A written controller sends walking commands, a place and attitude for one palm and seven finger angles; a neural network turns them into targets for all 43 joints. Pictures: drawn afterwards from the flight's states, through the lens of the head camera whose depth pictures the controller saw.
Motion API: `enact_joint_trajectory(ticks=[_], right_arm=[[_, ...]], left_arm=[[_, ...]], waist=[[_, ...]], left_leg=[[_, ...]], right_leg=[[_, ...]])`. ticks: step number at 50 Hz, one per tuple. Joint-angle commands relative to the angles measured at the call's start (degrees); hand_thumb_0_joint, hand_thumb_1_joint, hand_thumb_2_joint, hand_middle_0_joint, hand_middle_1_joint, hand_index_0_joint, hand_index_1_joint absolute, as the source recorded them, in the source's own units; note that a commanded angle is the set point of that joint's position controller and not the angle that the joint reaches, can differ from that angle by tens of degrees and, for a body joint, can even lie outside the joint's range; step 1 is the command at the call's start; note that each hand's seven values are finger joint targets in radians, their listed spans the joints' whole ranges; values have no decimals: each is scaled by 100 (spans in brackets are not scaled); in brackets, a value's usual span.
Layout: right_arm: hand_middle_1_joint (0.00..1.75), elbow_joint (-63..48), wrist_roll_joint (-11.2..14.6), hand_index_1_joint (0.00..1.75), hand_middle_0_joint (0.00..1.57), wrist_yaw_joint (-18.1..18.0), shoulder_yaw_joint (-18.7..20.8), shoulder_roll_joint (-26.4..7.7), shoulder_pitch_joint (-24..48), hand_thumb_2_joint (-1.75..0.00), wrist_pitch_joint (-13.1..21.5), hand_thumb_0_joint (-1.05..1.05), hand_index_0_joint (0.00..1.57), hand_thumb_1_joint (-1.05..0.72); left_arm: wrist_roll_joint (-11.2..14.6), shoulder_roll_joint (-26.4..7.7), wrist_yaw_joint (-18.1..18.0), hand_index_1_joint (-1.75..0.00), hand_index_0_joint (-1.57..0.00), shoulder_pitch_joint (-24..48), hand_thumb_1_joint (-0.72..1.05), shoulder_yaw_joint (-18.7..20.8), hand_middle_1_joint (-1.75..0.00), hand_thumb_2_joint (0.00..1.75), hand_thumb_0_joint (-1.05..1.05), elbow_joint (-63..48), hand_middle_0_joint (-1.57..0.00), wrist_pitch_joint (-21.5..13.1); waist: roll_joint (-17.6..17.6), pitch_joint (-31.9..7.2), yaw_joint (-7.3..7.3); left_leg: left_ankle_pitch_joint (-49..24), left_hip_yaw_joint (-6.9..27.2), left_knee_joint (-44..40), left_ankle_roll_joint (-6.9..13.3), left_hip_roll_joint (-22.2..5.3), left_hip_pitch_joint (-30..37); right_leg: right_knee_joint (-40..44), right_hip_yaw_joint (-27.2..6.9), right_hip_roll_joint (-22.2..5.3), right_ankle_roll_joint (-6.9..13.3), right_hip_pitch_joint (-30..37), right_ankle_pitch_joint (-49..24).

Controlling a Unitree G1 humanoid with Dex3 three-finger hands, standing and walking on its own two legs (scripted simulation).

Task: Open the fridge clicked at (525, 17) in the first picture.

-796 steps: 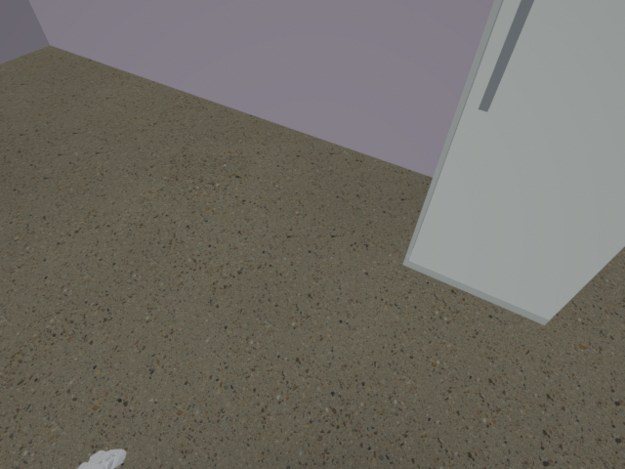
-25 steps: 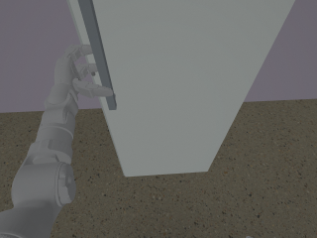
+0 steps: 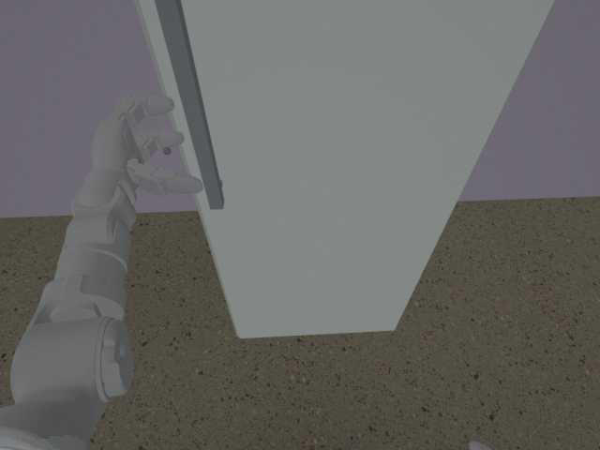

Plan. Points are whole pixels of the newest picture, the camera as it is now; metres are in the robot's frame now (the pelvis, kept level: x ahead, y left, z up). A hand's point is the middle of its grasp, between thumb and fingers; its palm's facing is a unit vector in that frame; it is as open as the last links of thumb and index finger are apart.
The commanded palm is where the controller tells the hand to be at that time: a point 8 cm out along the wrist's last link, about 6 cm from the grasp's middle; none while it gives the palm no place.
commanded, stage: move the hooked fingers beside the handle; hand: left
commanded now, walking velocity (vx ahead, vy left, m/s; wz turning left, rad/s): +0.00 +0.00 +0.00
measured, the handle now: (197, 105) +0.53 +0.15 +0.19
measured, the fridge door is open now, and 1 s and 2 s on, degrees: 0 0 0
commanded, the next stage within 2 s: feel for the door with the fingertips in 1.94 s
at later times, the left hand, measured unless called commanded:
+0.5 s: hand (155, 151) +0.46 +0.20 +0.17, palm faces +0.07 -1.00 +0.02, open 14.0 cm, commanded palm +0.43 +0.25 +0.17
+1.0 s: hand (143, 154) +0.45 +0.21 +0.17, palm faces +0.07 -1.00 +0.01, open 14.0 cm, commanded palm +0.42 +0.27 +0.17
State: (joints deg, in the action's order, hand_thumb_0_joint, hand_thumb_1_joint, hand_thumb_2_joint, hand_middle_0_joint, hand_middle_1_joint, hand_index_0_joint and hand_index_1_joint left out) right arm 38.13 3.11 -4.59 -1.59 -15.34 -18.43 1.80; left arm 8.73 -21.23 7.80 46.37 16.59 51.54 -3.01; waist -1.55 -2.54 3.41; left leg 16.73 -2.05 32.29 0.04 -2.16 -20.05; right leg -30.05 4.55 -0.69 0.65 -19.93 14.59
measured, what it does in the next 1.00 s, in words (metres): stands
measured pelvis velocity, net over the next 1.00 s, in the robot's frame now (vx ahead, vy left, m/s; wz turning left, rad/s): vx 0.01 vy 0.01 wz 0.00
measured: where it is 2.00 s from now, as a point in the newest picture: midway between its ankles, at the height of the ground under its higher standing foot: outside the picture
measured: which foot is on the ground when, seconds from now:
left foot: down 0.00-1.00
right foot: down 0.00-1.00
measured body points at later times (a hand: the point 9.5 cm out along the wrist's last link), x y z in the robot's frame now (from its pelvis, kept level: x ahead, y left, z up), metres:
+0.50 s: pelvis +0.00 +0.01 +0.00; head +0.03 +0.01 +0.45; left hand +0.45 +0.25 +0.17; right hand +0.06 -0.26 -0.12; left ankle +0.00 +0.12 -0.73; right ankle +0.01 -0.11 -0.73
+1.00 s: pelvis +0.01 +0.01 +0.00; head +0.03 +0.01 +0.45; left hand +0.44 +0.27 +0.17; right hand +0.11 -0.25 -0.11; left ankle +0.00 +0.12 -0.73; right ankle +0.01 -0.11 -0.73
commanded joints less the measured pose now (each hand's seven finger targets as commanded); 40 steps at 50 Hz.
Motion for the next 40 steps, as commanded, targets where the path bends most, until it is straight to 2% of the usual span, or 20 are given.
enact_joint_trajectory(ticks=[1,2,4,6,7,11,14,16,18,20,24,25,27,29,31,33,35,37,38,40], right_arm=[[30,-601,22,30,20,-81,272,-829,-39,-90,280,0,20,-90],[30,-598,14,30,20,-80,267,-815,-40,-90,293,0,20,-90],[30,-558,1,30,20,-75,278,-823,-125,-90,322,0,20,-90],[30,-550,7,30,20,-61,258,-817,-95,-90,353,0,20,-90],[30,-512,-3,30,20,-66,276,-841,-134,-90,361,0,20,-90],[30,-553,-2,30,20,-58,266,-883,-175,-90,340,0,20,-90],[30,-636,-9,30,20,-33,286,-872,-173,-90,342,0,20,-90],[30,-646,-7,30,20,-23,299,-863,-169,-90,358,0,20,-90],[30,-660,8,30,20,-27,300,-859,-157,-90,362,0,20,-90],[30,-617,21,30,20,-45,299,-895,-175,-90,344,0,20,-90],[30,-637,12,30,20,-51,305,-883,-180,-90,347,0,20,-90],[30,-662,16,30,20,-37,306,-854,-133,-90,359,0,20,-90],[30,-626,8,30,20,-29,318,-842,-149,-90,376,0,20,-90],[30,-591,1,30,20,-51,318,-897,-214,-90,345,0,20,-90],[30,-639,12,30,20,-54,312,-895,-145,-90,326,0,20,-90],[30,-674,17,30,20,-48,291,-863,-100,-90,320,0,20,-90],[30,-673,19,30,20,-40,294,-859,-81,-90,297,0,20,-90],[30,-702,11,30,20,-41,298,-853,-78,-90,288,0,20,-90],[30,-736,17,30,20,-39,291,-842,-50,-90,292,0,20,-90],[30,-718,17,30,20,-57,289,-860,-49,-90,282,0,20,-90]], left_arm=[[34,-1424,55,-120,-30,3131,-50,196,-120,30,0,-1188,-30,-470],[25,-1362,57,-120,-30,3274,-50,124,-120,30,0,-1263,-30,-525],[22,-1350,56,-120,-30,3224,-50,112,-120,30,0,-1182,-30,-621],[61,-1234,84,-120,-30,3317,-50,28,-120,30,0,-1135,-30,-663],[61,-1456,82,-120,-30,3169,-50,255,-120,30,0,-954,-30,-660],[49,-1639,130,-120,-30,3017,-50,376,-120,30,0,-799,-30,-613],[-1,-1637,126,-120,-30,2873,-50,368,-120,30,0,-1046,-30,-668],[40,-1599,146,-120,-30,2861,-50,359,-120,30,0,-1318,-30,-717],[103,-1481,179,-120,-30,2798,-50,307,-120,30,0,-1361,-30,-681],[129,-1578,207,-120,-30,2717,-50,374,-120,30,0,-1158,-30,-607],[67,-1577,194,-120,-30,2805,-50,318,-120,30,0,-1417,-30,-560],[50,-1471,195,-120,-30,2746,-50,241,-120,30,0,-1595,-30,-570],[93,-1324,183,-120,-30,2767,-50,166,-120,30,0,-1654,-30,-553],[158,-1580,182,-120,-30,2586,-50,404,-120,30,0,-1465,-30,-505],[171,-1665,207,-120,-30,2520,-50,510,-120,30,0,-1514,-30,-432],[123,-1491,231,-120,-30,2486,-50,337,-120,30,0,-1519,-30,-347],[53,-1566,208,-120,-30,2455,-50,347,-120,30,0,-1508,-30,-335],[54,-1569,213,-120,-30,2485,-50,333,-120,30,0,-1691,-30,-359],[91,-1407,240,-120,-30,2500,-50,215,-120,30,0,-1788,-30,-358],[156,-1572,266,-120,-30,2445,-50,367,-120,30,0,-1721,-30,-351]], waist=[[10,-1664,90],[-136,-1745,108],[32,-1855,132],[-85,-1808,160],[-7,-1822,90],[121,-1881,48],[-131,-1997,-24],[-92,-2127,-13],[-29,-2033,10],[148,-1772,30],[-150,-1835,-5],[-437,-1962,-29],[-352,-1977,19],[172,-1877,14],[93,-1959,-52],[-111,-1855,-52],[-190,-1736,-41],[-223,-1869,-57],[-250,-1925,-27],[-140,-1912,-42]], left_leg=[[-979,196,-327,231,215,671],[-1036,205,-313,219,226,722],[-1171,237,-266,222,206,776],[-1097,240,-277,212,215,770],[-1109,242,-270,207,210,719],[-1149,226,-299,207,212,563],[-1351,211,-266,200,211,656],[-1511,226,-256,194,183,819],[-1454,210,-277,188,171,800],[-1287,234,-317,202,154,653],[-1381,255,-321,190,165,772],[-1546,268,-307,164,158,940],[-1675,282,-265,153,138,1077],[-1608,284,-287,192,126,864],[-1645,243,-320,187,149,831],[-1706,226,-310,176,161,828],[-1675,234,-293,182,153,829],[-1789,261,-290,167,144,923],[-1850,258,-278,168,147,1002],[-1862,255,-262,179,143,963]], right_leg=[[335,-293,116,64,512,-1248],[312,-293,112,74,502,-1288],[272,-253,125,71,527,-1360],[277,-272,129,66,431,-1325],[263,-269,133,72,473,-1342],[223,-263,121,60,607,-1431],[179,-247,126,90,666,-1527],[169,-251,159,89,664,-1667],[194,-236,169,79,638,-1631],[235,-223,172,74,578,-1471],[234,-210,155,106,559,-1397],[195,-211,166,122,511,-1490],[213,-192,182,107,414,-1553],[245,-180,185,90,583,-1576],[205,-202,172,92,711,-1733],[194,-195,156,97,637,-1758],[210,-198,149,92,545,-1672],[191,-191,159,112,592,-1729],[193,-195,161,112,582,-1779],[196,-201,160,104,654,-1843]])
